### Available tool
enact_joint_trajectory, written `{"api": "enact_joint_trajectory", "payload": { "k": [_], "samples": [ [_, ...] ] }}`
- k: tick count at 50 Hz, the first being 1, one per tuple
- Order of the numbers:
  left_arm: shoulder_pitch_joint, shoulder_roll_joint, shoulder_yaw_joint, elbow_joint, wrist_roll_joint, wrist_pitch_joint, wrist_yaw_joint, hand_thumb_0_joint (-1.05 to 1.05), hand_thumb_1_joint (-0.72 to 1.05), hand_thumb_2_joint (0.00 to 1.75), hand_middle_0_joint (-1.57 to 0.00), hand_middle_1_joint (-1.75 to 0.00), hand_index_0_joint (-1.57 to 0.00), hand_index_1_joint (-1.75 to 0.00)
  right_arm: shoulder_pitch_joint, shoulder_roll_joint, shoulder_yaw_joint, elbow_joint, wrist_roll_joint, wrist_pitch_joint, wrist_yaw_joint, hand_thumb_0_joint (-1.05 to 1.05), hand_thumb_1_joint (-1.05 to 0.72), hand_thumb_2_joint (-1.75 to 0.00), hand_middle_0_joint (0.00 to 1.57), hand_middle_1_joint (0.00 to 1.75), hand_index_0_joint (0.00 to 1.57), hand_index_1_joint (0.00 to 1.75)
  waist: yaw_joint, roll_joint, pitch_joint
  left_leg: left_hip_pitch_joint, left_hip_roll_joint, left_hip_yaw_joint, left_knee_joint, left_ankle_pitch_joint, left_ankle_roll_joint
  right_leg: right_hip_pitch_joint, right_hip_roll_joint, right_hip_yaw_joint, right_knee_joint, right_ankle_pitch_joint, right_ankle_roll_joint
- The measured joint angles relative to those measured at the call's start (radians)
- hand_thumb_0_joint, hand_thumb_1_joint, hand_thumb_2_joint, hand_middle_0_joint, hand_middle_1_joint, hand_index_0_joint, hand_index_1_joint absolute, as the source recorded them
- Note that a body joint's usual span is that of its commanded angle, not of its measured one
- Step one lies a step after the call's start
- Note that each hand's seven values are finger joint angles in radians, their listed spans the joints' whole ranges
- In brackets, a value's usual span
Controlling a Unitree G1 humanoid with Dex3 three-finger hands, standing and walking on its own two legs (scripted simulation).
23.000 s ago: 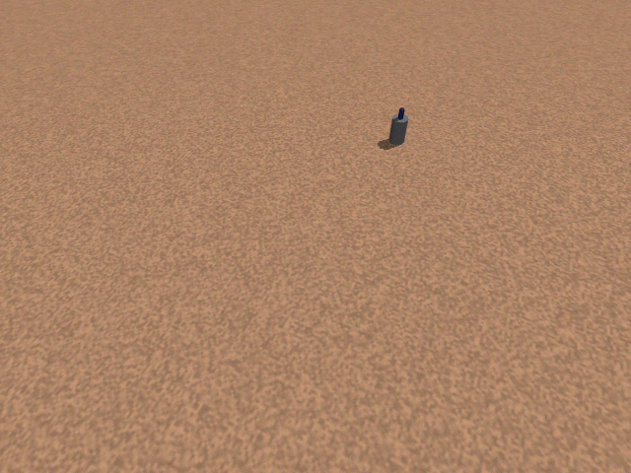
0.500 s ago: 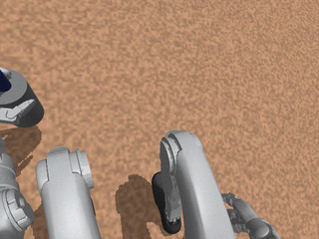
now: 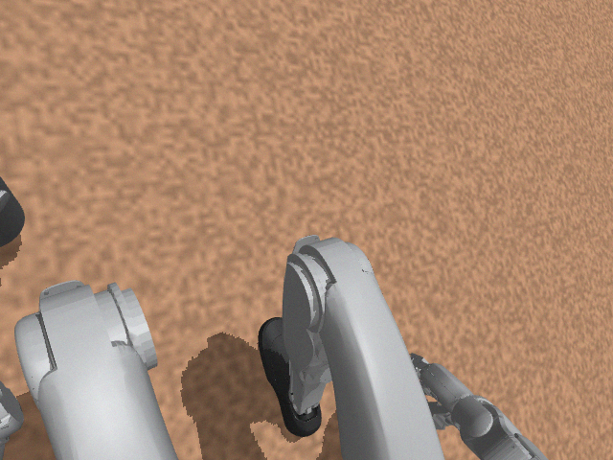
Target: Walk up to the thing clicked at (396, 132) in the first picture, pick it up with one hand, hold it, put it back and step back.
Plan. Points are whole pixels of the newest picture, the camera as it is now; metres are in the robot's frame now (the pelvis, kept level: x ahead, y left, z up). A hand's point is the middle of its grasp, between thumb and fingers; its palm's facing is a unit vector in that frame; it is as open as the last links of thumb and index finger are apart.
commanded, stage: lower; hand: left
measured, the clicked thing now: out of the picture +0.44 +0.30 -0.16
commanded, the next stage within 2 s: loosen in 0.52 s
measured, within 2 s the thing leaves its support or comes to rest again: rests again in 1.96 s
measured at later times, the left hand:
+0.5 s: hand out of the picture +0.45 +0.30 -0.17, palm faces +0.35 -0.93 -0.03, open 9.3 cm
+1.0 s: hand out of the picture +0.46 +0.31 -0.15, palm faces +0.37 -0.93 -0.01, open 11.3 cm
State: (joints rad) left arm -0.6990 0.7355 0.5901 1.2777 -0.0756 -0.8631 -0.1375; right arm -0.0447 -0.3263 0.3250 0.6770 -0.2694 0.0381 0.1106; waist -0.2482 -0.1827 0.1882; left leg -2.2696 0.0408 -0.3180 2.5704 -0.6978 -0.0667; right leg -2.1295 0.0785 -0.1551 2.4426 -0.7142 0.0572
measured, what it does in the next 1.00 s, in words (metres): stands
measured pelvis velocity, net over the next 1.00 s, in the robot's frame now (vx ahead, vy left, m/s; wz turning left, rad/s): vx -0.01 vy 0.02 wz -0.07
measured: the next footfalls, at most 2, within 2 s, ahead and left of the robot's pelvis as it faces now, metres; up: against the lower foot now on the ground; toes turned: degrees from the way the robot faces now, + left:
none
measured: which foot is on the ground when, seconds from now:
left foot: down 0.00-1.00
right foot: down 0.00-1.00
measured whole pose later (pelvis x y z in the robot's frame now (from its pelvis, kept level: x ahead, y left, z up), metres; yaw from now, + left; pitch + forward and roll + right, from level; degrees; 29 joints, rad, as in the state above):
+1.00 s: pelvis -0.01 +0.02 -0.01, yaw -4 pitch +14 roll -16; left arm -0.75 0.89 0.54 1.45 -0.07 -1.03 -0.03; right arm -0.15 -0.35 0.50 0.58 -0.35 0.06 0.12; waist -0.27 -0.26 0.28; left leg -2.23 0.04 -0.40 2.64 -0.70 -0.04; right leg -2.06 0.12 -0.21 2.43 -0.68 0.08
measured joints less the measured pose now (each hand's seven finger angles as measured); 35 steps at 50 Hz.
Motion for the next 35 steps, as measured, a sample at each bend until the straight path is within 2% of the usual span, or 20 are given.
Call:
{"api": "enact_joint_trajectory", "payload": {
  "k": [7,12,21,26,35],
  "samples": [
    [-0.007,0.047,-0.001,0.021,0.012,-0.020,0.018,0.00,-0.45,1.02,-0.62,-1.01,-0.91,-1.15,-0.024,-0.013,0.032,-0.030,-0.023,0.004,0.002,0.00,-0.93,-0.91,0.21,0.30,0.20,0.30,-0.013,-0.013,0.031,0.008,-0.005,-0.022,0.015,-0.005,0.002,0.021,0.003,-0.017,-0.003,-0.001,0.002],
    [-0.016,0.072,-0.006,0.067,0.010,-0.035,0.023,0.00,-0.45,1.02,-0.62,-1.01,-0.91,-1.15,-0.048,-0.026,0.061,-0.054,-0.034,0.006,0.003,0.00,-0.93,-0.90,0.21,0.30,0.20,0.30,-0.020,-0.016,0.048,0.014,-0.006,-0.038,0.023,-0.003,0.002,0.031,0.008,-0.028,-0.007,0.008,0.009],
    [-0.010,0.113,0.013,0.127,0.001,-0.072,0.048,0.00,-0.46,1.02,-0.62,-1.01,-0.91,-1.15,-0.081,-0.034,0.115,-0.084,-0.058,0.003,0.001,0.00,-0.92,-0.90,0.21,0.30,0.20,0.30,-0.027,-0.055,0.076,0.028,-0.004,-0.064,0.046,-0.002,0.000,0.042,0.021,-0.043,-0.001,0.024,0.017],
    [-0.005,0.121,0.002,0.121,0.011,-0.100,0.055,0.00,-0.46,1.02,-0.62,-1.01,-0.91,-1.15,-0.091,-0.037,0.133,-0.082,-0.070,0.003,-0.001,0.00,-0.92,-0.90,0.21,0.30,0.20,0.30,-0.021,-0.067,0.091,0.029,-0.004,-0.070,0.056,-0.003,0.005,0.049,0.026,-0.047,0.000,0.026,0.019],
    [-0.009,0.132,-0.030,0.157,0.006,-0.123,0.084,0.00,-0.46,1.02,-0.63,-1.00,-0.91,-1.15,-0.102,-0.037,0.158,-0.093,-0.076,0.005,0.000,0.00,-0.91,-0.90,0.21,0.30,0.20,0.30,-0.021,-0.064,0.094,0.036,-0.001,-0.076,0.064,-0.008,0.019,0.067,0.032,-0.052,-0.007,0.025,0.026]
  ]
}}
